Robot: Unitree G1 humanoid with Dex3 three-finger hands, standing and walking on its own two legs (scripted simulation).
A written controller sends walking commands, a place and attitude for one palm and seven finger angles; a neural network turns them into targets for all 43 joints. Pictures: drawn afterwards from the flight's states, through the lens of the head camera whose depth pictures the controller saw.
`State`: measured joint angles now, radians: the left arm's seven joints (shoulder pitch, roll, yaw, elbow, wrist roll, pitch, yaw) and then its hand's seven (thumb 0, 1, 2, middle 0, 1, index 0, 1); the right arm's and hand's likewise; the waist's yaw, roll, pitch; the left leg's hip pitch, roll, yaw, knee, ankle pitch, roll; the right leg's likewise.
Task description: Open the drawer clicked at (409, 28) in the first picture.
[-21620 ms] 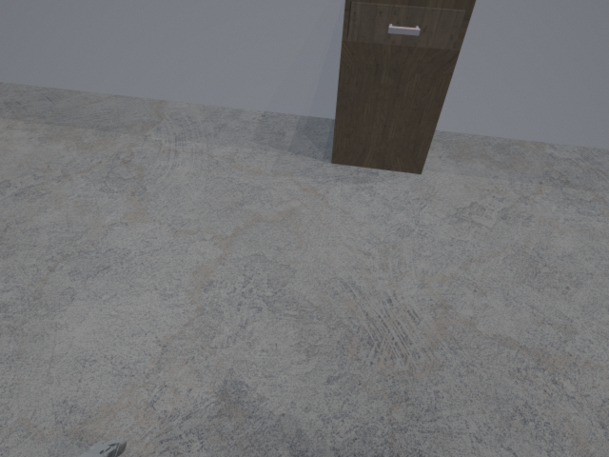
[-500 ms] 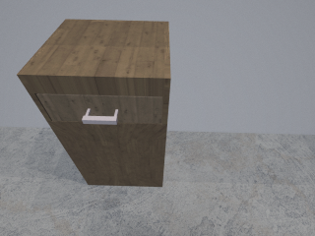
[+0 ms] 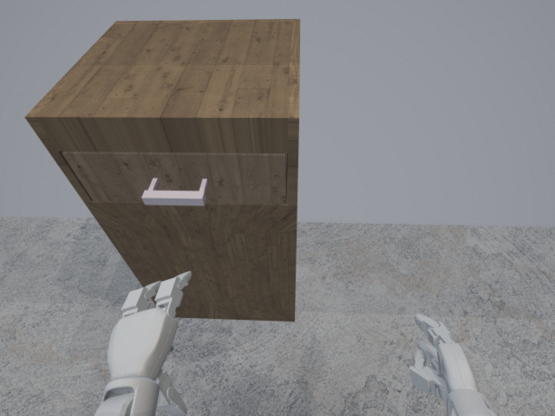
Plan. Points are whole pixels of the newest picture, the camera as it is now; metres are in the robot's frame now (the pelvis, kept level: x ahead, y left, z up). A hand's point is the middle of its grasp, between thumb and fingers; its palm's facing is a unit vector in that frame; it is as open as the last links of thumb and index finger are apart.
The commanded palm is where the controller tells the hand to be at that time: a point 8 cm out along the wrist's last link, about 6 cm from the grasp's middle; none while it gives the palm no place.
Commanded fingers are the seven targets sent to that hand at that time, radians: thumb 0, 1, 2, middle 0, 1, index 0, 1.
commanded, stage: raise the hand with hooked fingers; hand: left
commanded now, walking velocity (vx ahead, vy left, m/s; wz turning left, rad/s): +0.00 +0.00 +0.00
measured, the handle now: (176, 190) +0.52 +0.26 -0.01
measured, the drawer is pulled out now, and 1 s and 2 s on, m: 0.00 0.00 0.00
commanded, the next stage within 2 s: move the hooked fingers above the handle in 1.52 s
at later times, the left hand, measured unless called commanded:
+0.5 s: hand (137, 319) +0.24 +0.23 +0.02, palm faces -0.02 -0.11 -0.99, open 14.8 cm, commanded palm +0.22 +0.23 +0.08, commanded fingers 0.00 -0.50 0.30 -0.26 -0.98 -0.26 -0.98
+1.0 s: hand (107, 259) +0.29 +0.26 +0.09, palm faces +0.05 -0.06 -1.00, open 13.9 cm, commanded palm +0.27 +0.26 +0.15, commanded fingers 0.00 -0.50 0.30 -0.30 -1.20 -0.30 -1.20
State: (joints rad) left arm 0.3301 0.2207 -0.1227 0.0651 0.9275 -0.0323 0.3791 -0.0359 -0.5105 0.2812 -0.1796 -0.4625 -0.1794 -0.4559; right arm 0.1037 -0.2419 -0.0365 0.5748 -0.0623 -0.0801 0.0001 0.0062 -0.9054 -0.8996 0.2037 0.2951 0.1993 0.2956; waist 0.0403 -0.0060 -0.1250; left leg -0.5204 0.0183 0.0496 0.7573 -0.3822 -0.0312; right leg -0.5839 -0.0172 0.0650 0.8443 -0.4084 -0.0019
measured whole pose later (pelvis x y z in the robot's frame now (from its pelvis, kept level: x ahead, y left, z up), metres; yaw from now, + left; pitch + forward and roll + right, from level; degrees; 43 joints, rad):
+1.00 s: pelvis +0.01 +0.02 +0.02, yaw +2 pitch +3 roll +1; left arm 0.00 0.43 -0.09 0.05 0.99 0.07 0.14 0.00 -0.49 0.31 -0.32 -1.17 -0.32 -1.17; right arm 0.10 -0.21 0.00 0.61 -0.02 0.10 -0.02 0.01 -0.90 -0.90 0.20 0.30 0.20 0.30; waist 0.07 0.05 -0.04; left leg -0.30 0.01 0.00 0.58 -0.32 -0.01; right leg -0.32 -0.03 0.02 0.60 -0.33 0.02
